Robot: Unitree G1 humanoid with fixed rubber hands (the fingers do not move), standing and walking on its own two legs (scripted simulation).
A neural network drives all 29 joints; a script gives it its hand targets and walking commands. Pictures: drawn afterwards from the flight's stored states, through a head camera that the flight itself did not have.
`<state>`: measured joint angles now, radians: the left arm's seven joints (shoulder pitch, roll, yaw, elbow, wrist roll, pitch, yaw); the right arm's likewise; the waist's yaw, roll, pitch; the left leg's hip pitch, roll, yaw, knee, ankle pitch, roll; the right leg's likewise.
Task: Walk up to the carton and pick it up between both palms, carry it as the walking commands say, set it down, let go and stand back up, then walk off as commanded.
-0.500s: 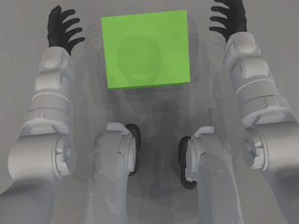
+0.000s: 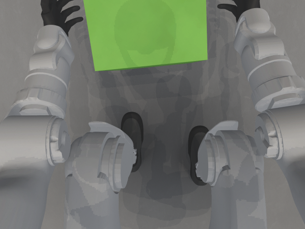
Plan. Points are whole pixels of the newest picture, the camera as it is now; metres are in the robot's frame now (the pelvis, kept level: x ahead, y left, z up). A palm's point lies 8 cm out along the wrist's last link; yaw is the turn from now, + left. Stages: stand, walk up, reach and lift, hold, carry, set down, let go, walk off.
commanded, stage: reach and lift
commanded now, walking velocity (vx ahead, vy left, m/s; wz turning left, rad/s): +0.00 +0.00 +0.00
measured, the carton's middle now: (148, 27) +0.51 +0.06 -0.25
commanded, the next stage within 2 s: none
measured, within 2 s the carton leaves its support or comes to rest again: leaves its support in 1.36 s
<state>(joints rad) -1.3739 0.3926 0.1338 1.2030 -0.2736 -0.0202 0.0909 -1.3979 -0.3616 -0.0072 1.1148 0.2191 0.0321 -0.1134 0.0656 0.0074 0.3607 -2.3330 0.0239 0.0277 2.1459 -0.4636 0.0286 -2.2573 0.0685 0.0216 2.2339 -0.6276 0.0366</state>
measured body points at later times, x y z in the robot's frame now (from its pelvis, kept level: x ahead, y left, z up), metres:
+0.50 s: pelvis -0.01 +0.00 +0.00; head +0.37 +0.01 +0.25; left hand +0.52 +0.23 -0.19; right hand +0.55 -0.12 -0.19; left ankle +0.14 +0.11 -0.33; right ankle +0.10 -0.12 -0.33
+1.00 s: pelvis +0.00 +0.00 +0.01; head +0.37 +0.00 +0.25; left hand +0.52 +0.21 -0.19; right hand +0.55 -0.10 -0.19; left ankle +0.14 +0.11 -0.33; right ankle +0.10 -0.12 -0.33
